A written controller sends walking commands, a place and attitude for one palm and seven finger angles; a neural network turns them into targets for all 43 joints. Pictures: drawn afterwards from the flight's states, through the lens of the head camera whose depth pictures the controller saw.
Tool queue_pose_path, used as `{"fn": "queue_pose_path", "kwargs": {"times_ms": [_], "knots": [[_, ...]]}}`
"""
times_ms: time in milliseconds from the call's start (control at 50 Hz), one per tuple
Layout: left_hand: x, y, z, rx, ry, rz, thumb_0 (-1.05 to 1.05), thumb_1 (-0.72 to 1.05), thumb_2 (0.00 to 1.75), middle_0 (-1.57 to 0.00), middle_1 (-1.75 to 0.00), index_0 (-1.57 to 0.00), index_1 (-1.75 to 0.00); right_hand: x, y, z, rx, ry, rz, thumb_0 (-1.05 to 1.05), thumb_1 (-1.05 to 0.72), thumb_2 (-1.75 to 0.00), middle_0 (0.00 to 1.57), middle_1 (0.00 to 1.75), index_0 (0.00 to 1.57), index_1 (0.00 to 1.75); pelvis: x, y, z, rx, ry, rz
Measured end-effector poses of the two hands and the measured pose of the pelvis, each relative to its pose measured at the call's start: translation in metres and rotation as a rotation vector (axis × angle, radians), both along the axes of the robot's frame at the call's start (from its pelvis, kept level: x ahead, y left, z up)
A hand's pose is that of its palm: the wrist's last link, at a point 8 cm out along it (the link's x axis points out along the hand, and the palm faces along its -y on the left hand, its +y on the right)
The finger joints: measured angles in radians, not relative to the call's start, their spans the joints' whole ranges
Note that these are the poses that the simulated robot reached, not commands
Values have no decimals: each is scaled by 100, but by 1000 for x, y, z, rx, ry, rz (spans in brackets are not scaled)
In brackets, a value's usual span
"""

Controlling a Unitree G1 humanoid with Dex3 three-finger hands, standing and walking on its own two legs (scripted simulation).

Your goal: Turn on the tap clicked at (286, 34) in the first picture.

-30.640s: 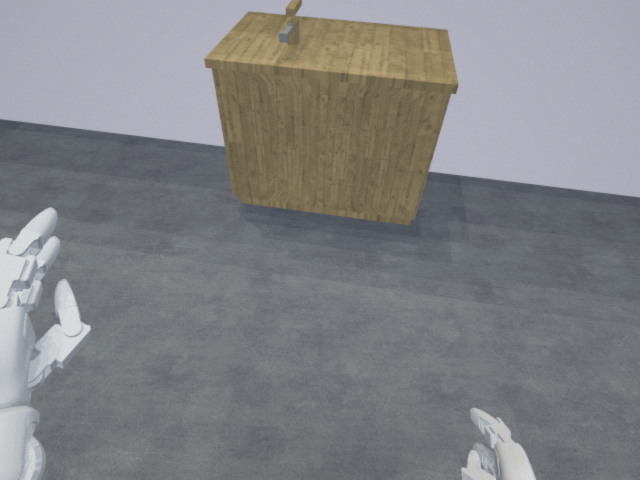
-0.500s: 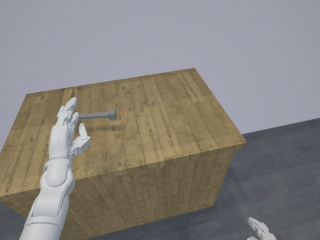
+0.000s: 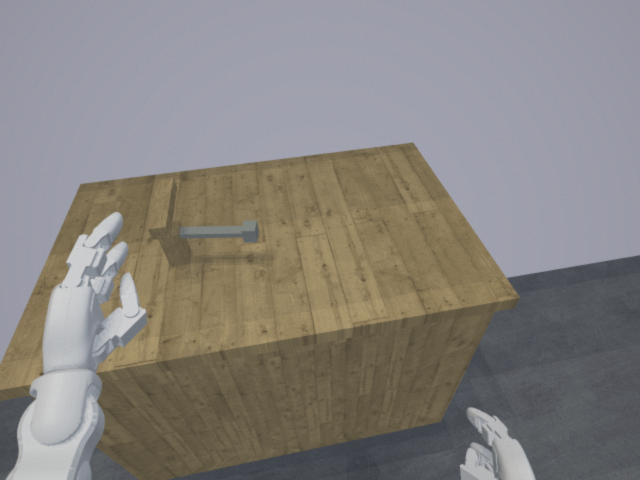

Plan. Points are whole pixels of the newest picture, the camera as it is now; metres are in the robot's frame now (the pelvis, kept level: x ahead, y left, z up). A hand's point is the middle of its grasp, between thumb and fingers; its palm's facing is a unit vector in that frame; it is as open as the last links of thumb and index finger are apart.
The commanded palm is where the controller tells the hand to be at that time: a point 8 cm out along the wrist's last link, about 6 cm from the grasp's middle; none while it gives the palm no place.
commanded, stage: draw the hand back beside the body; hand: left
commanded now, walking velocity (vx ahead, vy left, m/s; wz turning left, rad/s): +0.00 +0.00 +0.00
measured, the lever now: (250, 231) +0.51 +0.19 +0.01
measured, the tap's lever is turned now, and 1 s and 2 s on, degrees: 79 79 79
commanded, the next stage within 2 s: step back with the hand held close in 0.50 s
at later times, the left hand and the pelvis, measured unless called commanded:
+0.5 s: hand (101, 341) +0.19 +0.24 +0.16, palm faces +0.41 -0.85 -0.32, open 7.4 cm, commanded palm +0.15 +0.28 +0.17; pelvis +0.00 -0.01 +0.00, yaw +1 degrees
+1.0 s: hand (93, 362) +0.18 +0.24 +0.15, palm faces +0.32 -0.84 -0.44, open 7.4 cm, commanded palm +0.13 +0.28 +0.17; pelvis -0.04 +0.01 -0.01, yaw -1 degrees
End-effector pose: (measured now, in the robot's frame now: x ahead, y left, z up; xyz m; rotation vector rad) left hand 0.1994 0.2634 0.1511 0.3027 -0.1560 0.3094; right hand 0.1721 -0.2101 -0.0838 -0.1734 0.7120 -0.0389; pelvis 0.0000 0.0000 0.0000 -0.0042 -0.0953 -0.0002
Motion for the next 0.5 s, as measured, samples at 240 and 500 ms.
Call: {"fn": "queue_pose_path", "kwargs": {"times_ms": [240, 500], "knots": [[-36, 15, 18, 91, -29, 61, 2, 89, 90, -21, -30, -21, -30, 0, -9, 1, -15, -21, -19, 1, -90, -90, 20, 30, 21, 30, 2, 0, -1, -4, 5, 1], [-46, 12, 16, 74, -41, 91, 2, 89, 90, -21, -30, -21, -30, 9, -9, 7, -16, -74, 1, 1, -90, -90, 20, 30, 21, 30, -4, -5, -3, -3, -1, 10]]}}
